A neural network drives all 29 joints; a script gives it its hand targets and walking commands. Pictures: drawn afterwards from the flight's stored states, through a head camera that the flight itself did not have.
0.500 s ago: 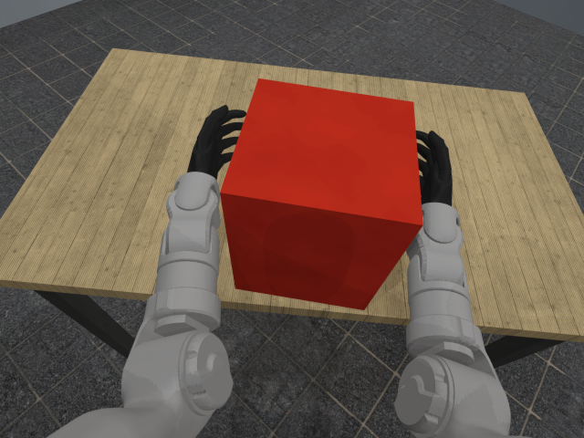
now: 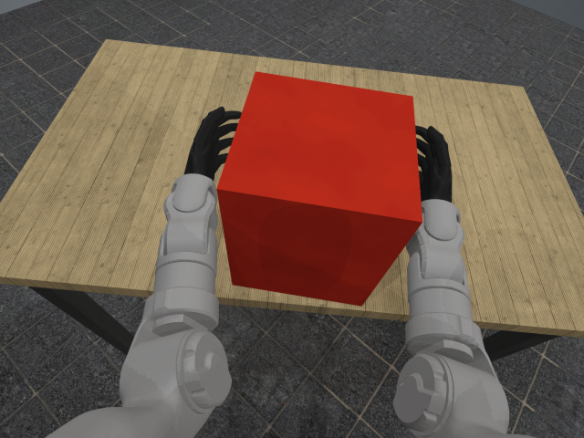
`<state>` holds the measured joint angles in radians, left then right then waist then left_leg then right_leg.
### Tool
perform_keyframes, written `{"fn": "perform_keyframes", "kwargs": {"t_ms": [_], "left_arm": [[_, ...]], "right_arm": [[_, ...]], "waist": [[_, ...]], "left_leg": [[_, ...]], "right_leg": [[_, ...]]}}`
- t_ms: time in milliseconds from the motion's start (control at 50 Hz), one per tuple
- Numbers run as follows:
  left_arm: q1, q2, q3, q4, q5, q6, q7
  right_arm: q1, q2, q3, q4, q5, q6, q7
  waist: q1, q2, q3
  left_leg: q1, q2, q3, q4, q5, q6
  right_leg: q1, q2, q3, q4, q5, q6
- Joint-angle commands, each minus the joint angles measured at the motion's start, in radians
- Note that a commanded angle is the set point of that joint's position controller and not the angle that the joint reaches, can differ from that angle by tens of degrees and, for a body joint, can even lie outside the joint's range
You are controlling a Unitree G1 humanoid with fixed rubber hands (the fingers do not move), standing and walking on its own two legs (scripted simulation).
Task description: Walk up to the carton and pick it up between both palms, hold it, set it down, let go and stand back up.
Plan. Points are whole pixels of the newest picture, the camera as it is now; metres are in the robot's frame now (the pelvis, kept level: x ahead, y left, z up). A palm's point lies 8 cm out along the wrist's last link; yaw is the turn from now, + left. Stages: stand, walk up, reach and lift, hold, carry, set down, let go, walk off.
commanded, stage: set down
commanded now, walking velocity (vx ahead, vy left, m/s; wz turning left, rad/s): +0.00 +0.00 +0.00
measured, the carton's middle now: (313, 200) +0.42 -0.04 +0.05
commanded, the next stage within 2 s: none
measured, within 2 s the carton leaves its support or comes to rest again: neither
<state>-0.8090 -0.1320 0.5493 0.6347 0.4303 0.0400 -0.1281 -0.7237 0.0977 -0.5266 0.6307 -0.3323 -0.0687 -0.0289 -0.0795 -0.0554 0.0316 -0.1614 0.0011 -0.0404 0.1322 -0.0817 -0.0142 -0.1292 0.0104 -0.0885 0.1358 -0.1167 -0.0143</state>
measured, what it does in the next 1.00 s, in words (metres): shifts its weight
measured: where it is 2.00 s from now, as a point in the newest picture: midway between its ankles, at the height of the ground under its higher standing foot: outside the picture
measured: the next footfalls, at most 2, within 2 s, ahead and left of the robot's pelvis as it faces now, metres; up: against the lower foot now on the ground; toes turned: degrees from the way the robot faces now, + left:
none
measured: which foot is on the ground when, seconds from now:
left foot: down 0.00-1.00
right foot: down 0.00-1.00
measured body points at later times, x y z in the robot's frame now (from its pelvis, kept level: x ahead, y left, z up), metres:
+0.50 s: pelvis -0.02 +0.01 -0.01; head +0.05 +0.01 +0.43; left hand +0.46 +0.13 +0.08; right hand +0.42 -0.20 +0.08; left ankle -0.02 +0.13 -0.75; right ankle -0.04 -0.10 -0.75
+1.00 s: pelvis -0.07 +0.02 -0.03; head -0.01 +0.03 +0.42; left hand +0.45 +0.19 +0.14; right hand +0.39 -0.24 +0.15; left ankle -0.02 +0.13 -0.75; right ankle -0.04 -0.10 -0.75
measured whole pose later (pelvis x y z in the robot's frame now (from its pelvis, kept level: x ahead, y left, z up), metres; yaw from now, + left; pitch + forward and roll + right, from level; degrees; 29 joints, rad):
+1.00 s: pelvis -0.07 +0.02 -0.03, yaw -6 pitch +21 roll -1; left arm -1.24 0.38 -0.22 1.45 -0.49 -0.11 0.06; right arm -1.24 -0.38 0.13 1.41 0.42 -0.01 0.01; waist -0.04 0.00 -0.27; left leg -0.73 0.03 0.04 0.49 -0.13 0.01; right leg -0.70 0.03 -0.01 0.43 -0.10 0.00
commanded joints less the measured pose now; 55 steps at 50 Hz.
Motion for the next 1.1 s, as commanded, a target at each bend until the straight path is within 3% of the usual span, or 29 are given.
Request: {"fn": "perform_keyframes", "kwargs": {"t_ms": [0,80,100,160,220,240,300,340,400,420,440,500,520,600,620,640,660,700,740,760,840,860,880,900,940,1000,1020,1060,1080], "left_arm": [[-0.213,-0.215,-0.158,0.094,0.025,0.026,-0.051],[-0.205,-0.173,-0.157,0.087,0.011,0.011,-0.032],[-0.221,-0.148,-0.143,0.122,0.005,0.011,-0.03],[-0.24,-0.031,-0.13,0.127,-0.033,-0.011,0.001],[-0.288,0.148,-0.161,0.158,-0.124,-0.063,0.061],[-0.32,0.216,-0.183,0.168,-0.182,-0.095,0.091],[-0.44,0.274,-0.228,0.228,-0.273,-0.207,0.155],[-0.481,0.315,-0.233,0.312,-0.316,-0.237,0.178],[-0.539,0.368,-0.284,0.396,-0.401,-0.27,0.196],[-0.529,0.394,-0.306,0.438,-0.419,-0.272,0.199],[-0.527,0.401,-0.315,0.467,-0.436,-0.271,0.197],[-0.534,0.453,-0.361,0.542,-0.498,-0.258,0.2],[-0.564,0.455,-0.398,0.538,-0.53,-0.262,0.201],[-0.625,0.494,-0.492,0.57,-0.606,-0.251,0.198],[-0.669,0.506,-0.509,0.571,-0.639,-0.257,0.2],[-0.699,0.517,-0.553,0.589,-0.669,-0.251,0.201],[-0.718,0.515,-0.581,0.614,-0.708,-0.243,0.202],[-0.755,0.526,-0.637,0.63,-0.768,-0.234,0.204],[-0.771,0.549,-0.697,0.75,-0.836,-0.221,0.197],[-0.741,0.543,-0.717,0.757,-0.847,-0.217,0.188],[-0.836,0.6,-0.771,0.693,-0.903,-0.214,0.191],[-0.829,0.592,-0.776,0.75,-0.904,-0.203,0.187],[-0.833,0.622,-0.755,0.761,-0.91,-0.195,0.183],[-0.858,0.643,-0.754,0.753,-0.924,-0.187,0.183],[-0.926,0.682,-0.755,0.639,-0.922,-0.171,0.185],[-0.95,0.676,-0.769,0.637,-0.933,-0.151,0.185],[-0.94,0.684,-0.775,0.668,-0.944,-0.137,0.18],[-0.935,0.689,-0.765,0.651,-0.932,-0.117,0.176],[-0.944,0.691,-0.768,0.598,-0.932,-0.11,0.178]], "right_arm": [[-0.248,0.269,0.203,0.047,-0.033,0.039,0.1],[-0.237,0.22,0.198,0.095,-0.017,0.034,0.096],[-0.257,0.199,0.189,0.104,-0.019,0.041,0.093],[-0.267,0.086,0.182,0.095,0.017,0.035,0.064],[-0.315,-0.086,0.223,0.129,0.125,0.019,0.006],[-0.343,-0.127,0.251,0.137,0.181,0.001,-0.022],[-0.457,-0.17,0.316,0.245,0.295,-0.06,-0.065],[-0.53,-0.197,0.356,0.283,0.34,-0.082,-0.085],[-0.58,-0.254,0.418,0.353,0.405,-0.105,-0.103],[-0.577,-0.291,0.422,0.41,0.429,-0.109,-0.108],[-0.582,-0.303,0.442,0.429,0.452,-0.113,-0.112],[-0.612,-0.393,0.482,0.515,0.514,-0.111,-0.109],[-0.638,-0.418,0.491,0.516,0.537,-0.116,-0.106],[-0.677,-0.509,0.524,0.561,0.596,-0.111,-0.092],[-0.719,-0.526,0.54,0.556,0.617,-0.109,-0.084],[-0.743,-0.55,0.547,0.581,0.625,-0.098,-0.075],[-0.766,-0.565,0.567,0.601,0.653,-0.089,-0.062],[-0.806,-0.579,0.584,0.608,0.665,-0.071,-0.042],[-0.845,-0.576,0.632,0.673,0.696,-0.043,-0.021],[-0.811,-0.571,0.637,0.7,0.7,-0.035,-0.011],[-0.911,-0.608,0.64,0.669,0.757,-0.018,0.027],[-0.901,-0.593,0.655,0.724,0.752,-0.005,0.031],[-0.913,-0.599,0.652,0.708,0.752,0.008,0.034],[-0.956,-0.623,0.655,0.685,0.752,0.018,0.035],[-1.001,-0.633,0.636,0.617,0.756,0.033,0.039],[-1.003,-0.637,0.636,0.642,0.744,0.058,0.041],[-1.009,-0.632,0.648,0.653,0.747,0.069,0.043],[-0.999,-0.659,0.625,0.654,0.739,0.084,0.04],[-1.004,-0.669,0.619,0.636,0.748,0.083,0.035]], "waist": [[0.02,0.048,-0.333],[0.026,0.072,-0.363],[0.028,0.068,-0.344],[0.033,0.04,-0.402],[0.046,0.059,-0.479],[0.057,0.037,-0.513],[0.089,0.098,-0.686],[0.109,0.068,-0.754],[0.099,0.029,-0.884],[0.091,0.062,-0.903],[0.089,0.051,-0.926],[0.09,0.069,-0.897],[0.07,0.067,-0.91],[0.053,0.111,-0.884],[0.06,0.115,-0.897],[0.037,0.133,-0.872],[0.048,0.113,-0.858],[0.043,0.127,-0.824],[0.047,0.065,-0.718],[0.033,0.085,-0.695],[0.052,0.112,-0.811],[0.048,0.113,-0.771],[0.066,0.072,-0.77],[0.058,0.044,-0.782],[0.056,0.094,-0.862],[0.052,0.105,-0.919],[0.039,0.077,-0.91],[0.021,0.09,-0.916],[0.021,0.128,-0.943]], "left_leg": [[0.069,-0.022,0.02,0.02,0.232,-0.003],[0.083,-0.027,0.023,0.028,0.287,-0.013],[0.066,-0.025,0.028,0.025,0.228,-0.008],[0.093,-0.026,0.044,0.031,0.229,0.0],[0.024,-0.027,0.054,0.045,0.253,0.008],[-0.015,-0.028,0.06,0.055,0.258,0.018],[-0.115,-0.024,0.076,0.089,0.313,0.028],[-0.236,-0.025,0.095,0.096,0.268,0.044],[-0.302,-0.019,0.102,0.117,0.242,0.066],[-0.296,-0.013,0.103,0.128,0.246,0.06],[-0.264,-0.011,0.097,0.149,0.265,0.061],[-0.199,0.006,0.09,0.193,0.319,0.025],[-0.125,0.01,0.077,0.22,0.346,0.015],[0.038,0.03,0.057,0.301,0.398,-0.038],[0.056,0.031,0.057,0.318,0.385,-0.044],[0.084,0.042,0.044,0.324,0.367,-0.061],[0.098,0.05,0.043,0.337,0.333,-0.064],[0.047,0.052,0.04,0.34,0.242,-0.062],[-0.054,0.06,0.037,0.333,0.08,-0.043],[-0.109,0.064,0.039,0.32,0.049,-0.043],[-0.116,0.057,0.041,0.343,0.047,-0.039],[-0.149,0.06,0.036,0.342,0.033,-0.038],[-0.181,0.051,0.045,0.337,0.005,-0.025],[-0.198,0.053,0.048,0.336,-0.003,-0.018],[-0.215,0.04,0.052,0.341,0.039,-0.019],[-0.182,0.038,0.044,0.345,0.036,-0.013],[-0.175,0.043,0.039,0.341,0.02,-0.01],[-0.173,0.044,0.048,0.347,0.034,-0.013],[-0.148,0.035,0.048,0.349,0.093,-0.018]], "right_leg": [[0.215,0.007,-0.016,0.103,0.603,0.104],[0.204,0.016,-0.015,0.113,0.645,0.1],[0.187,0.012,-0.017,0.103,0.596,0.097],[0.156,0.019,-0.008,0.107,0.574,0.102],[0.151,0.018,0.027,0.14,0.638,0.087],[0.151,0.019,0.046,0.153,0.663,0.086],[0.176,0.011,0.084,0.218,0.78,0.075],[0.243,0.0,0.103,0.258,0.836,0.076],[0.276,-0.013,0.122,0.303,0.887,0.088],[0.243,-0.02,0.126,0.308,0.892,0.088],[0.228,-0.015,0.129,0.303,0.875,0.088],[0.1,-0.014,0.112,0.277,0.816,0.079],[0.022,0.003,0.1,0.26,0.761,0.078],[-0.218,0.031,0.063,0.186,0.508,0.058],[-0.275,0.032,0.056,0.177,0.44,0.05],[-0.345,0.039,0.043,0.159,0.361,0.047],[-0.394,0.038,0.038,0.158,0.274,0.044],[-0.444,0.037,0.035,0.164,0.17,0.048],[-0.451,0.021,0.031,0.182,0.053,0.063],[-0.438,0.016,0.041,0.196,0.049,0.068],[-0.448,0.003,0.043,0.248,0.049,0.074],[-0.43,0.001,0.048,0.248,0.045,0.071],[-0.398,-0.001,0.052,0.251,0.037,0.077],[-0.389,-0.005,0.056,0.257,0.044,0.084],[-0.358,0.004,0.047,0.266,0.095,0.081],[-0.361,0.005,0.045,0.274,0.103,0.076],[-0.368,0.002,0.047,0.264,0.085,0.08],[-0.346,0.0,0.049,0.265,0.108,0.073],[-0.333,0.007,0.048,0.258,0.157,0.067]]}}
